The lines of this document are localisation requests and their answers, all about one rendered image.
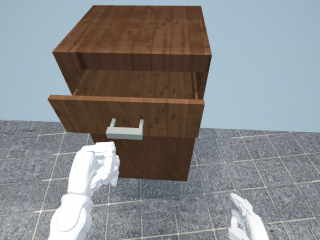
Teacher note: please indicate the robot left hand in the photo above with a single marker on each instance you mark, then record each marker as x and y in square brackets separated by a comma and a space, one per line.
[100, 159]

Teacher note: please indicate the handle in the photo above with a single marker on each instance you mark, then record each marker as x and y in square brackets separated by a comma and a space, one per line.
[125, 132]

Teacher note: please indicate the left robot forearm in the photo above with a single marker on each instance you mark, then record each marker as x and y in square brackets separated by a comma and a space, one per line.
[72, 220]

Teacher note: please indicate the robot right hand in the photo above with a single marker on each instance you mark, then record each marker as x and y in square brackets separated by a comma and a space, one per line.
[251, 225]

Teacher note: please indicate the drawer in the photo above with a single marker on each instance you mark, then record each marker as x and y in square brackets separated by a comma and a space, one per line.
[166, 101]

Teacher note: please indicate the cabinet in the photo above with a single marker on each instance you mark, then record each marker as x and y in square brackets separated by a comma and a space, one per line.
[159, 38]

